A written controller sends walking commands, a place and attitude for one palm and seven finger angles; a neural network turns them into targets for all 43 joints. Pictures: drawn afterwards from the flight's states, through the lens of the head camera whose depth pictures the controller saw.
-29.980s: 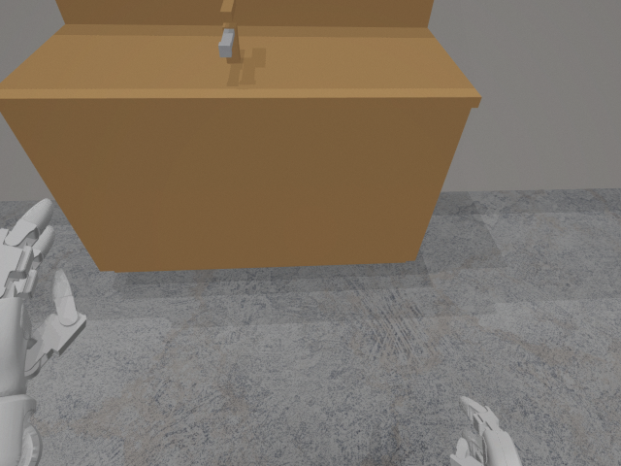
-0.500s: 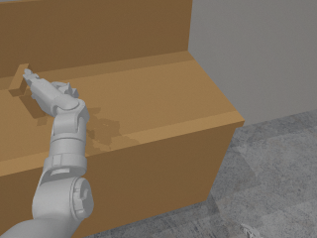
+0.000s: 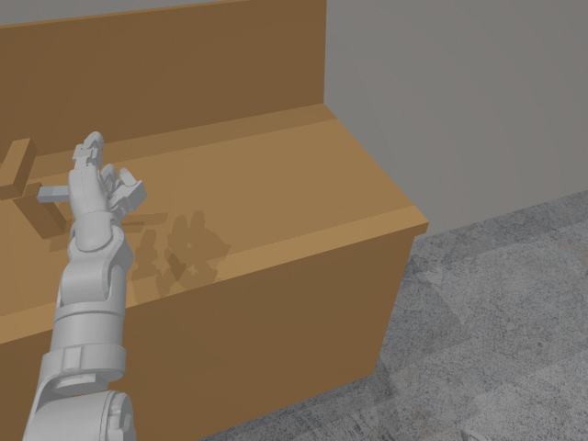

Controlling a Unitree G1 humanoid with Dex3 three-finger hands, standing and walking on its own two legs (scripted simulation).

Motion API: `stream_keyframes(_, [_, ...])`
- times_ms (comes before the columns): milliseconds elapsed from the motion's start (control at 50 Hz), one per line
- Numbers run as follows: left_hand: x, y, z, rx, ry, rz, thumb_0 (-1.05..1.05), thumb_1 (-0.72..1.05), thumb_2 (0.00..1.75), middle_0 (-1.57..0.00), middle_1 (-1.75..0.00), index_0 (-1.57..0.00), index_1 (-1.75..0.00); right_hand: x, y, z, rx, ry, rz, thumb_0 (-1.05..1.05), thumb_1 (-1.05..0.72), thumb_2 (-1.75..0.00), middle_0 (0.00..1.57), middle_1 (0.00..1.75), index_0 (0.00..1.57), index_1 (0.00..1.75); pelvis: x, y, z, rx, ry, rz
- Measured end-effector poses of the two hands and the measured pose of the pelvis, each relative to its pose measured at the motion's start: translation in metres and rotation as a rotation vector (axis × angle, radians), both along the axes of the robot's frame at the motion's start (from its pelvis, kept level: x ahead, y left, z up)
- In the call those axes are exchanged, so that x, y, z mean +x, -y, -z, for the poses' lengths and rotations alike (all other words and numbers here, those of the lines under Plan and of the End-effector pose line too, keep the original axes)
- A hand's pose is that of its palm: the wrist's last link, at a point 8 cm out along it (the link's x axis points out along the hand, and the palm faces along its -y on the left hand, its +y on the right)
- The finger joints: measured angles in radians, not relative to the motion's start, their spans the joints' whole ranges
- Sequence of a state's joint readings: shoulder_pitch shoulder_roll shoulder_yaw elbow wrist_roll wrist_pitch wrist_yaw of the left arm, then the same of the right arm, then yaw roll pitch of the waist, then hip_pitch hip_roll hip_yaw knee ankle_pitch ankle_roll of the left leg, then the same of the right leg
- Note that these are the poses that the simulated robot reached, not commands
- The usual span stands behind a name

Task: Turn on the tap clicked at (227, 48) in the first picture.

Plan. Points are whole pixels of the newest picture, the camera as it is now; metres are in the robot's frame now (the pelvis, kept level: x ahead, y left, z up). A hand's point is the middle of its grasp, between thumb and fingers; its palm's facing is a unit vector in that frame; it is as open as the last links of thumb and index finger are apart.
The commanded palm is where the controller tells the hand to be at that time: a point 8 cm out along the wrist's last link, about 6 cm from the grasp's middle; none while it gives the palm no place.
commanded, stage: draw the hand back beside the body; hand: left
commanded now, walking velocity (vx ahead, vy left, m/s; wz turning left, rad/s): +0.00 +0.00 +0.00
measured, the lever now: (114, 191) +0.47 +0.33 +0.10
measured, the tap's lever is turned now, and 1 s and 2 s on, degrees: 73 73 73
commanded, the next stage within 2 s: step back with the hand held close in 1.26 s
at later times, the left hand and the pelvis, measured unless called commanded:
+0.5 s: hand (90, 264) +0.26 +0.25 +0.17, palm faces +0.40 -0.89 -0.22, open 7.6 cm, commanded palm +0.22 +0.29 +0.18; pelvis -0.02 +0.01 +0.01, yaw +0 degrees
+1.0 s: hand (42, 344) +0.17 +0.25 +0.17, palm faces +0.42 -0.85 -0.32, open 7.4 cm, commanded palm +0.13 +0.29 +0.17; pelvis -0.02 +0.01 +0.01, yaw +1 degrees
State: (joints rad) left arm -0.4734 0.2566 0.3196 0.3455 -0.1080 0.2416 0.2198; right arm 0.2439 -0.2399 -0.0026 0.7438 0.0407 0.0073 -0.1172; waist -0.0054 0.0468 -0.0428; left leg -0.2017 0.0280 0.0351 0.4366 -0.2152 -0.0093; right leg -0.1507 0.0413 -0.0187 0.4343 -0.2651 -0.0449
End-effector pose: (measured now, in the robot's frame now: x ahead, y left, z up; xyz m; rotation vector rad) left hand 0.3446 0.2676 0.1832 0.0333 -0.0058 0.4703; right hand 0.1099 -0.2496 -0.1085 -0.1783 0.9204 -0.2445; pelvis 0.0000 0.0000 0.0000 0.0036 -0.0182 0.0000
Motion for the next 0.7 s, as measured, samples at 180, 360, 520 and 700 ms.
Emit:
stream_keyframes(180, [-0.07, -0.038, 0.006, 0.232, 0.06, -0.021, 0.02, 0.89, 0.9, -0.16, -0.19, -0.17, -0.19, 0.018, 0.0, -0.018, 0.001, 0.135, -0.077, 0.02, -0.91, -0.9, 0.2, 0.29, 0.2, 0.3, -0.009, 0.001, -0.003, -0.003, 0.047, -0.002])
stream_keyframes(360, [-0.097, -0.026, 0.002, 0.271, 0.151, 0.039, 0.02, 0.9, 0.9, -0.17, -0.21, -0.17, -0.22, 0.05, -0.018, -0.037, 0.005, 0.233, -0.164, 0.02, -0.91, -0.9, 0.2, 0.29, 0.21, 0.3, -0.022, -0.002, -0.005, -0.006, 0.064, -0.017])
stream_keyframes(520, [-0.125, -0.02, 0.006, 0.287, 0.159, 0.084, 0.02, 0.89, 0.9, -0.18, -0.24, -0.19, -0.24, 0.056, -0.039, -0.045, 0.038, 0.288, -0.181, 0.02, -0.9, -0.9, 0.2, 0.29, 0.21, 0.3, -0.022, -0.006, -0.006, -0.007, 0.088, -0.006])
stream_keyframes(700, [-0.161, -0.026, 0.003, 0.328, 0.16, 0.058, 0.02, 0.89, 0.9, -0.19, -0.26, -0.2, -0.27, 0.046, -0.046, -0.036, 0.043, 0.241, -0.205, 0.02, -0.9, -0.9, 0.2, 0.29, 0.21, 0.3, -0.023, -0.01, -0.007, -0.008, 0.103, -0.014])
